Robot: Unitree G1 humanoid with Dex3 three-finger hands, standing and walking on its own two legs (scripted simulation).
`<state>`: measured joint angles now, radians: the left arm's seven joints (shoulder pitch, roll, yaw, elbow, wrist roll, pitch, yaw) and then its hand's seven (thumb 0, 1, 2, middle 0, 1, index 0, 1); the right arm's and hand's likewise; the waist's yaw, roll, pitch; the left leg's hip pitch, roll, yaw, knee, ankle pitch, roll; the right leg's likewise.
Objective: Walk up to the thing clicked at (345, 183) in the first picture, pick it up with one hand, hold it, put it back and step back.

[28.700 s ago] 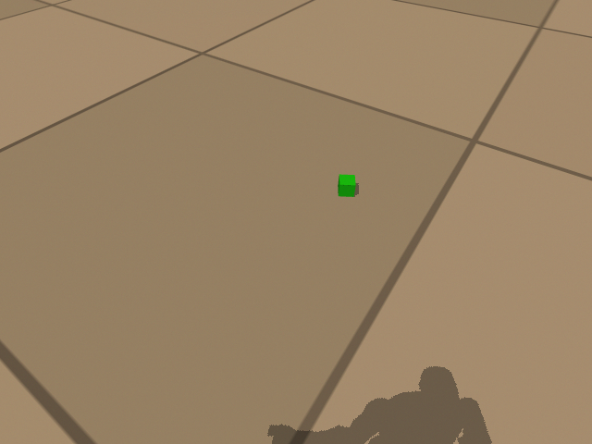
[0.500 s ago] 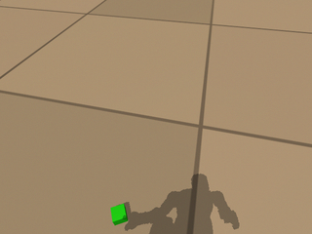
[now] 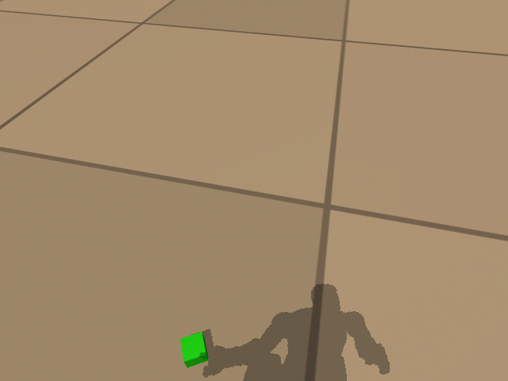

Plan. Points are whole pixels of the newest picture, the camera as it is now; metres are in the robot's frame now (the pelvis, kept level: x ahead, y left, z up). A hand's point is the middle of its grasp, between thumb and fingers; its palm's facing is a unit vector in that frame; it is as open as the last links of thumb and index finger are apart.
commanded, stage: stand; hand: left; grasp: from above
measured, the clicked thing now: (194, 349) +0.39 +0.24 -0.74
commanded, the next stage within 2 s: rise first in 0.20 s
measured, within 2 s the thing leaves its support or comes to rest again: neither
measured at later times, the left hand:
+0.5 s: hand out of the picture +0.13 +0.25 -0.17, palm faces +0.02 -0.94 -0.33, open 8.5 cm
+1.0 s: hand out of the picture +0.11 +0.27 -0.23, palm faces -0.14 -0.87 -0.47, open 14.0 cm
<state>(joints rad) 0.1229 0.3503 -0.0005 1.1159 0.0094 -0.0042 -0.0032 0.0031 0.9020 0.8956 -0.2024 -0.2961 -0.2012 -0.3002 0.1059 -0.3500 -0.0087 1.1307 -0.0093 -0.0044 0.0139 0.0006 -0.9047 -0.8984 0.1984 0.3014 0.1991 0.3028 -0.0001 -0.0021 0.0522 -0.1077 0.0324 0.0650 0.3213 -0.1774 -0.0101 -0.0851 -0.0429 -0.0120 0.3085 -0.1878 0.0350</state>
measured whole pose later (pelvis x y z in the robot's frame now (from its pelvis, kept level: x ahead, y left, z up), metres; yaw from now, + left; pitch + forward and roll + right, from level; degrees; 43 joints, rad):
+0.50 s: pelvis -0.02 +0.00 -0.01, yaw +1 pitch +5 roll +0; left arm -0.06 0.34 0.13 1.09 0.08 -0.02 -0.02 0.00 0.60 0.90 -0.18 -0.59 -0.18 -0.59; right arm 0.20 -0.27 -0.02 0.84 0.03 -0.05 -0.02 0.00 -0.96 -0.91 0.20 0.30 0.20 0.30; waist -0.01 -0.02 0.04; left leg -0.38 0.04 0.04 0.54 -0.24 -0.01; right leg -0.34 -0.04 -0.03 0.53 -0.26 0.03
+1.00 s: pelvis -0.02 +0.00 -0.09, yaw +1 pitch +16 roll -2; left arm 0.19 0.31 0.16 0.59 0.28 0.14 0.01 0.00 -0.48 0.98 -0.05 -1.06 -0.05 -1.06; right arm 0.20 -0.24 -0.05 0.60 0.01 -0.12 -0.01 0.01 -0.87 -0.89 0.20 0.30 0.20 0.30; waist -0.02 0.00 -0.09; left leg -0.90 0.06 0.00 1.10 -0.49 -0.01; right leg -0.84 -0.04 -0.04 1.06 -0.50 0.03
